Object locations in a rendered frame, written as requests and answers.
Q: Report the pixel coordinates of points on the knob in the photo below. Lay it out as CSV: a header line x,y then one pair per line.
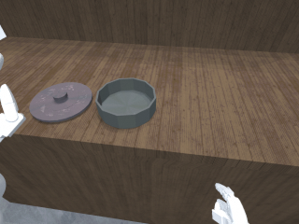
x,y
59,95

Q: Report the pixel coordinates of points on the lid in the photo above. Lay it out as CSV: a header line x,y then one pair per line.
x,y
43,107

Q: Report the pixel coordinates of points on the right robot hand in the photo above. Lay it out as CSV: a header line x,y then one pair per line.
x,y
229,211

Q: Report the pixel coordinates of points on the table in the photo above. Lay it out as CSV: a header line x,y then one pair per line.
x,y
226,80

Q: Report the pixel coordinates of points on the pot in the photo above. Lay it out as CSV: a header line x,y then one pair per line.
x,y
126,103

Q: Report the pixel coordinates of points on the left robot hand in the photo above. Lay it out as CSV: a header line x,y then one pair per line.
x,y
10,120

